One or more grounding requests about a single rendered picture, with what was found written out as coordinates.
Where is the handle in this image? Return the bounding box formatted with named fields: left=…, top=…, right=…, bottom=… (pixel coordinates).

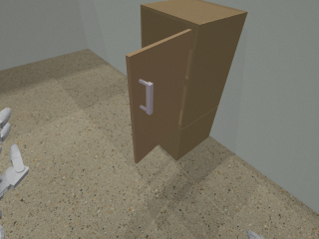
left=139, top=79, right=154, bottom=115

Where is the robot left hand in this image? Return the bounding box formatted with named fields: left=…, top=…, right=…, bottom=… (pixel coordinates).
left=0, top=108, right=29, bottom=200

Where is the cupboard door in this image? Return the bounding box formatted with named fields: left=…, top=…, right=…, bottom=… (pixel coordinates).
left=126, top=29, right=192, bottom=164

